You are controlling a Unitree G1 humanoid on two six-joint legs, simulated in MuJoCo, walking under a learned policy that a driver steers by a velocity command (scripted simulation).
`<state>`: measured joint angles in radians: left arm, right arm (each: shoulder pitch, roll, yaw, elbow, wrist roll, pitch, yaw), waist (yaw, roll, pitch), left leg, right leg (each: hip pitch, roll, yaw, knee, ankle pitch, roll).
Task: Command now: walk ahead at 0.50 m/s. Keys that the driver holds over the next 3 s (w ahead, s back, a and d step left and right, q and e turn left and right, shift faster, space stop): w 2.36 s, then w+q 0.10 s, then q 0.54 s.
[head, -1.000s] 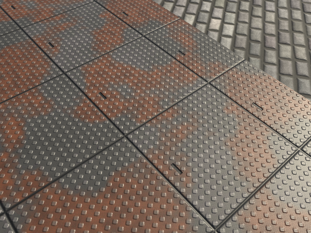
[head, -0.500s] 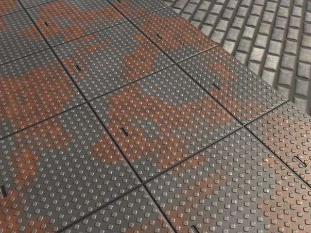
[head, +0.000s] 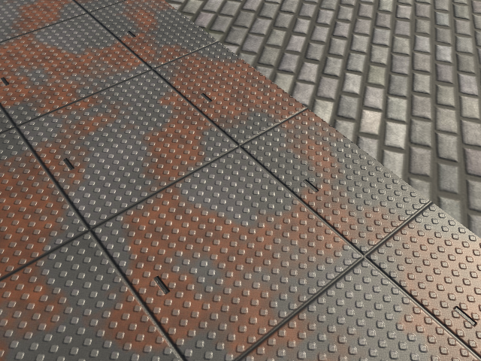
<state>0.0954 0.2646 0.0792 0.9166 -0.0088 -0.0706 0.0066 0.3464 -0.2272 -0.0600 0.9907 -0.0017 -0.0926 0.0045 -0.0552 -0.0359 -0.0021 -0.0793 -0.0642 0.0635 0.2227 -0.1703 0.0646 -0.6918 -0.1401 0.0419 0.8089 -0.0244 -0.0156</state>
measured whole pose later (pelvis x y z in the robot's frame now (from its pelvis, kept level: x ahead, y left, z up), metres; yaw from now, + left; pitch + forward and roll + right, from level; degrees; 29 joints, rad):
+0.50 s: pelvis +0.28 -0.07 +0.00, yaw +0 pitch +1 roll -1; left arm 0.31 0.23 0.06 0.99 0.00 -0.09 -0.01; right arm 0.14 -0.27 -0.08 0.92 0.01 -0.07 -0.01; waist 0.04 0.04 0.01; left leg -0.65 0.13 -0.03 0.97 -0.18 0.02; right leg -0.15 0.06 -0.07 0.28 -0.15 -0.07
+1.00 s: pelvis +0.57 +0.00 +0.00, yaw +0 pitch +1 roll +1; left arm 0.18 0.27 0.08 0.95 -0.02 -0.08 0.01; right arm 0.27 -0.24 -0.06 0.96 -0.01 -0.09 0.02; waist -0.03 -0.04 0.02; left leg -0.20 -0.05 0.07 0.34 -0.15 0.06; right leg -0.59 -0.12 0.02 1.07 -0.26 -0.04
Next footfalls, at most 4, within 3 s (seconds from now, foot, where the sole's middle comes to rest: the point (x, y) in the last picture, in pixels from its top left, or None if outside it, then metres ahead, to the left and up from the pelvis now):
0.24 right None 0.32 -0.16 -0.79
0.78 left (204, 323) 0.62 0.09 -0.79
1.32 right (275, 230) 0.94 -0.15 -0.79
1.88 left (203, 164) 1.25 0.09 -0.79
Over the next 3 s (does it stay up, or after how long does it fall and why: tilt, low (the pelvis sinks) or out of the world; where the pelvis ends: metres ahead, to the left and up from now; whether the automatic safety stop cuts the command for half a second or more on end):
stays up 1.59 -0.02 -0.02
